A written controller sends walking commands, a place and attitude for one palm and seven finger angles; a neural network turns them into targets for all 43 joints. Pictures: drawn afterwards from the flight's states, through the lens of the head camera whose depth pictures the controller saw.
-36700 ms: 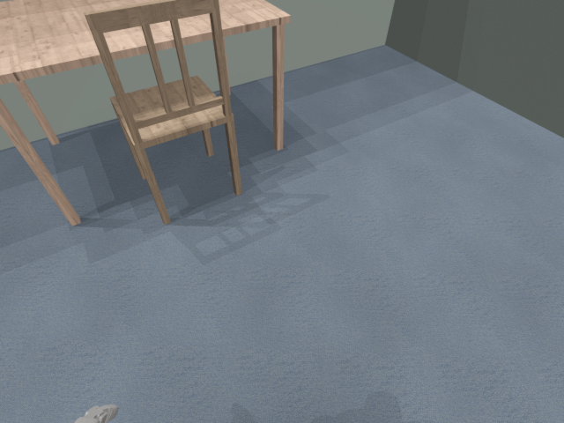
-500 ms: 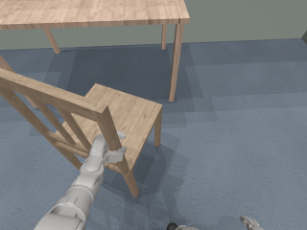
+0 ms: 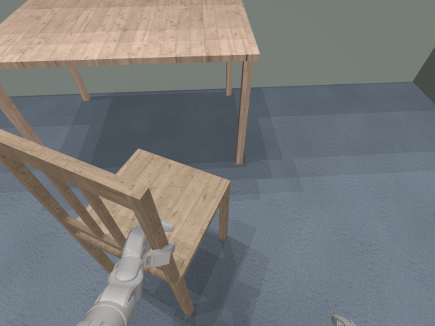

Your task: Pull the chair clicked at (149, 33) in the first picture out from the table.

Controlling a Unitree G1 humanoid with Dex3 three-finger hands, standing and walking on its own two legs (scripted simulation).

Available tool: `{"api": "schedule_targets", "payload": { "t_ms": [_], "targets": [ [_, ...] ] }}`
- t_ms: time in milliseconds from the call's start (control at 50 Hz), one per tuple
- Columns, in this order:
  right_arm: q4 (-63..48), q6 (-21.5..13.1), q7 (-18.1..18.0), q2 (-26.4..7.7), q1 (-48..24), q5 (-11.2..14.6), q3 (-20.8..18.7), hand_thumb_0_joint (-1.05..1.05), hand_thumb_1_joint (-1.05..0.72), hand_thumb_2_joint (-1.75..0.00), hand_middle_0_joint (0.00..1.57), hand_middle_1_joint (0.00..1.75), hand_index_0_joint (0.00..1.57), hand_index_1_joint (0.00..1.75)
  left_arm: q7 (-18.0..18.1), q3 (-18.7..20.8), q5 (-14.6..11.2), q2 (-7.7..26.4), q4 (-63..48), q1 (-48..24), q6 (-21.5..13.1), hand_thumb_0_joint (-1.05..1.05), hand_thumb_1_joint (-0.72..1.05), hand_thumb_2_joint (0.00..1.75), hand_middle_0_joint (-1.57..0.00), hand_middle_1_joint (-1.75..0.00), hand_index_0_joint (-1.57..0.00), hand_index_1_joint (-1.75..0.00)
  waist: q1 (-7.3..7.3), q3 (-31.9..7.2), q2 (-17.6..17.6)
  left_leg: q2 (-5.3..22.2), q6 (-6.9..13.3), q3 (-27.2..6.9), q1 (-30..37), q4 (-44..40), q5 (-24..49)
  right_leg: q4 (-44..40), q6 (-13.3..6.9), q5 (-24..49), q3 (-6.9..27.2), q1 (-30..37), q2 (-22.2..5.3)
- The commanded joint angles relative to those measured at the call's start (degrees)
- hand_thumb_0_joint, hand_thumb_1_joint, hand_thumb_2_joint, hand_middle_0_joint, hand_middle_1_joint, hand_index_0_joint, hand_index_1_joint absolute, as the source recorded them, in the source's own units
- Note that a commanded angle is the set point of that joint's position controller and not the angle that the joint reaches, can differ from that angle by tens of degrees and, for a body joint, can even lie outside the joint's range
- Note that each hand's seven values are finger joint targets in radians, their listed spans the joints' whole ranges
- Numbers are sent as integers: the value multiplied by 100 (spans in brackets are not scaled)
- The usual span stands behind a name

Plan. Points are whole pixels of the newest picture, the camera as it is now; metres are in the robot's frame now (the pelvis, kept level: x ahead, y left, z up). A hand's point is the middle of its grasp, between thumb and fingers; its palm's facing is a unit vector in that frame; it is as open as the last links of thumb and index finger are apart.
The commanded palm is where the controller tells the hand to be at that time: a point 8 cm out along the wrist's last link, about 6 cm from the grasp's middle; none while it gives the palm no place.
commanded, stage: stop walking, hand still on the chair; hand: left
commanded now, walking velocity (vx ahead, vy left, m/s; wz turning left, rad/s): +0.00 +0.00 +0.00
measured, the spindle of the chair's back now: (77, 206) +0.39 +0.35 -0.08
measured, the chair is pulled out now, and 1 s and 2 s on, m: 0.53 0.53 0.53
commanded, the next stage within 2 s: open the thumb and straighten the fingers in 0.60 s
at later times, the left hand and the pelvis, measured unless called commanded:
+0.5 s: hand (164, 250) +0.28 +0.12 -0.07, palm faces -0.07 -0.98 -0.16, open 6.3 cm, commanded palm +0.27 +0.18 -0.05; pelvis +0.05 +0.01 +0.00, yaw +1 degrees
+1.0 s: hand (157, 244) +0.30 +0.14 -0.07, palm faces -0.08 -0.99 -0.15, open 9.9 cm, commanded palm +0.28 +0.19 -0.05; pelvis +0.04 +0.02 -0.02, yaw +2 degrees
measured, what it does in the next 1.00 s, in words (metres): stands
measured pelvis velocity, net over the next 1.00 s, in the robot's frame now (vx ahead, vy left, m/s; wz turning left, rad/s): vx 0.04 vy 0.02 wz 0.03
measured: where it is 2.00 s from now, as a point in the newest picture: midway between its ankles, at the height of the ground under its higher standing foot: outside the picture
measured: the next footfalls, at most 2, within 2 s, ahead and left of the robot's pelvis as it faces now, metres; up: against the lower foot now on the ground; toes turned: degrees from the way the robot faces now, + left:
none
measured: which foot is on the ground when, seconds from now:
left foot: down 0.00-1.00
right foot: down 0.00-1.00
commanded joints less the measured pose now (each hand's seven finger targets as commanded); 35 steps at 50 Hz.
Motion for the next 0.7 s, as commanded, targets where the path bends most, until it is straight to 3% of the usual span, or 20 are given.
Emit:
{"api": "schedule_targets", "payload": {
  "t_ms": [0,60,160,180,240,340,520,640,660,680],
  "targets": [
    [-761,-291,-104,-634,-445,-11,-234,0,-90,-90,20,30,20,30,131,111,133,753,-1250,-1384,-243,0,90,90,-50,-145,-50,-145,138,-1162,120,127,251,-128,213,-600,-429,-680,253,-1555,419,738,-528],
    [-770,-293,-90,-602,-451,-18,-236,0,-90,-90,20,30,20,30,122,24,134,644,-1359,-1283,-254,0,90,90,-50,-145,-50,-145,136,-1193,-101,116,239,-104,307,-538,-165,-707,235,-1313,429,836,-564],
    [-767,-288,-78,-620,-438,-36,-253,0,-90,-90,20,30,20,30,107,-67,139,555,-1566,-954,-263,0,90,90,-50,-145,-50,-145,142,-1229,-43,168,231,-129,561,-533,555,-504,174,-372,324,978,-553],
    [-759,-296,-93,-657,-465,-37,-256,0,-90,-90,20,30,20,30,92,-97,134,570,-1585,-883,-264,0,90,90,-50,-145,-50,-145,131,-1148,125,160,212,-113,584,-532,667,-473,150,-248,293,904,-545],
    [-776,-254,-77,-636,-442,-62,-256,0,-90,-90,20,30,20,30,98,-154,144,481,-1642,-637,-244,0,90,90,-50,-145,-50,-145,161,-1222,-138,194,197,-166,609,-504,972,-353,127,177,270,1108,-570],
    [-831,-217,-68,-629,-483,-93,-261,0,-90,-90,20,30,20,30,78,-246,159,405,-1990,-361,-234,0,90,90,-50,-145,-50,-145,168,-1326,-176,233,170,-173,827,-433,1656,-121,87,856,179,1238,-569],
    [-894,-152,-32,-596,-595,-133,-245,0,-90,-90,20,30,20,30,88,-360,177,329,-2415,38,-157,0,90,90,-50,-145,-50,-145,191,-1240,-99,260,129,-199,816,-385,1924,30,38,1144,159,1320,-624],
    [-924,-123,-11,-559,-668,-125,-231,0,-90,-90,20,30,20,30,94,-418,167,260,-2484,154,-119,0,90,90,-50,-145,-50,-145,196,-1127,-139,243,131,-220,676,-420,1512,-48,29,828,215,1293,-661],
    [-927,-126,-13,-559,-694,-131,-232,0,-90,-90,20,30,20,30,104,-384,163,297,-2497,135,-121,0,90,90,-50,-145,-50,-145,203,-1137,-189,244,138,-239,652,-421,1463,-63,27,785,232,1324,-669],
    [-908,-135,-37,-628,-695,-124,-269,0,-90,-90,20,30,20,30,143,-8,173,756,-2700,45,-146,0,90,90,-50,-145,-50,-145,219,-1086,-77,220,139,-191,658,-419,1407,-125,38,769,267,1272,-666]
  ]
}}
